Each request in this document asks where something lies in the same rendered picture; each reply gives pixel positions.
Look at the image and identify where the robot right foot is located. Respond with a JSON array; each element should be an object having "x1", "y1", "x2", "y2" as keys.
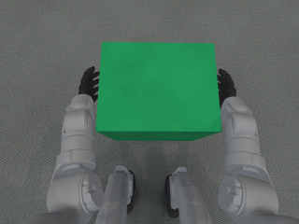
[{"x1": 164, "y1": 175, "x2": 179, "y2": 218}]

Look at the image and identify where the left robot upper arm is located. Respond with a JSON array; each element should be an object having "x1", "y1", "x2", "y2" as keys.
[{"x1": 22, "y1": 171, "x2": 105, "y2": 224}]

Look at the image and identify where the robot right forearm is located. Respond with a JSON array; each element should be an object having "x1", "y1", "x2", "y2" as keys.
[{"x1": 221, "y1": 96, "x2": 275, "y2": 189}]

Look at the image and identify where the robot left hand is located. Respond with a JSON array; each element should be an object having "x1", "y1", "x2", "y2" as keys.
[{"x1": 78, "y1": 66, "x2": 100, "y2": 102}]

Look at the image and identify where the left robot shin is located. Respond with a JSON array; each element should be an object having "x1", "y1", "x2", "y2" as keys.
[{"x1": 108, "y1": 165, "x2": 132, "y2": 204}]

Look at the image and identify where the right robot upper arm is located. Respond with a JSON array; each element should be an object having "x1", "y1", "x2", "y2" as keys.
[{"x1": 217, "y1": 173, "x2": 299, "y2": 224}]

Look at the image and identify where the robot right hand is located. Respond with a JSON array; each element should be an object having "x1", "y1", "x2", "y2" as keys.
[{"x1": 217, "y1": 69, "x2": 236, "y2": 108}]

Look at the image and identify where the carton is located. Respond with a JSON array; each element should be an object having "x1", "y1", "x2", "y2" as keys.
[{"x1": 95, "y1": 42, "x2": 222, "y2": 141}]

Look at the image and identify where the robot left forearm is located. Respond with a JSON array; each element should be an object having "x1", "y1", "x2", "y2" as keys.
[{"x1": 47, "y1": 93, "x2": 96, "y2": 211}]

